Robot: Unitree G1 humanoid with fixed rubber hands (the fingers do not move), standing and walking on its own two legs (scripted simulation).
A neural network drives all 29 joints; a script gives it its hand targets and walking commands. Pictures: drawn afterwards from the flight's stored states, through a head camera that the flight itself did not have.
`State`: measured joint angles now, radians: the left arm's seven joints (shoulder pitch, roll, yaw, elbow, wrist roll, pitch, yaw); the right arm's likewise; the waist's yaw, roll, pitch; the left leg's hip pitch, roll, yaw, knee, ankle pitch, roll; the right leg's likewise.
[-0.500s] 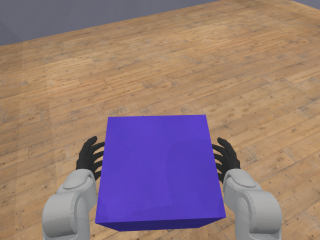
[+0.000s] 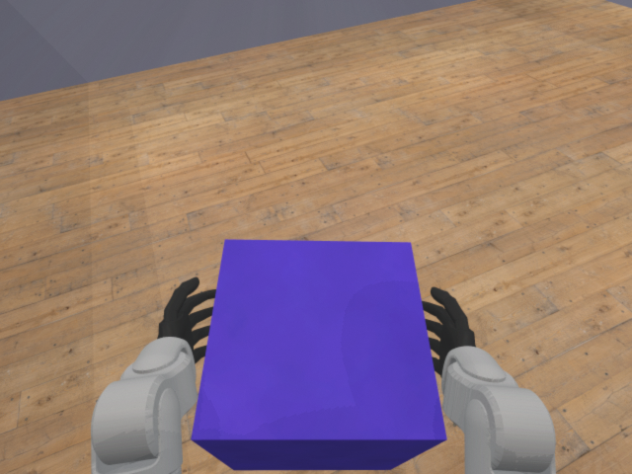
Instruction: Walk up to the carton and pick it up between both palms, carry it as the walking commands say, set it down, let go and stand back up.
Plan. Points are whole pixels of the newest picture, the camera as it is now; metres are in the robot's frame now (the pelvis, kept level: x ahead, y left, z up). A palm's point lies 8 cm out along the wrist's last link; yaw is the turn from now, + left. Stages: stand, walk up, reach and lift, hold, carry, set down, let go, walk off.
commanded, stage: carry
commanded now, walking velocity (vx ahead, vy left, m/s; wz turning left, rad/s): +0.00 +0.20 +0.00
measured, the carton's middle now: (315, 365) +0.26 +0.00 +0.02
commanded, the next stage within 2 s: none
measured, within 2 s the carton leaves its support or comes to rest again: neither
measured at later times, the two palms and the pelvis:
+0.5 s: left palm out of the picture +0.19 +0.33 +0.08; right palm (290, 396) +0.20 +0.03 +0.08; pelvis -0.05 +0.16 -0.01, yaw +0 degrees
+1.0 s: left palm out of the picture +0.15 +0.49 +0.08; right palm (114, 443) +0.16 +0.19 +0.09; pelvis -0.09 +0.32 -0.01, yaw +1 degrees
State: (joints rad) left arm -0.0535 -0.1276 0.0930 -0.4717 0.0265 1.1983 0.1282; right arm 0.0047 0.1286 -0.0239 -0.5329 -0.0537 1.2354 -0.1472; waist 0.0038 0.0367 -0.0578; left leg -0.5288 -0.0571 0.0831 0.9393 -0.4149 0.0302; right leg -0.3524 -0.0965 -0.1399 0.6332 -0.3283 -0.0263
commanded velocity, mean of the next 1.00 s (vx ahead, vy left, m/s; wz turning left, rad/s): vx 0.00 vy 0.16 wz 0.00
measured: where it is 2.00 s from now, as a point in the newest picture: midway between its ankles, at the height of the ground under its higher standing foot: outside the picture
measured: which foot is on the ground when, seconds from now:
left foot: up 0.00-0.22, down 0.24-0.56, up 0.58-0.90, down 0.92-1.00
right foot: down 0.00-0.24, up 0.26-0.54, down 0.56-0.92, up 0.94-1.00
